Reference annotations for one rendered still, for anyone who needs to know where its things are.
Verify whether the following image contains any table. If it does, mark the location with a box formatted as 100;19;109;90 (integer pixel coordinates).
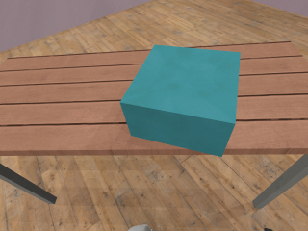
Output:
0;40;308;209

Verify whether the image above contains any carton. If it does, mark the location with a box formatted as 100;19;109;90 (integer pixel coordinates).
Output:
119;44;241;157

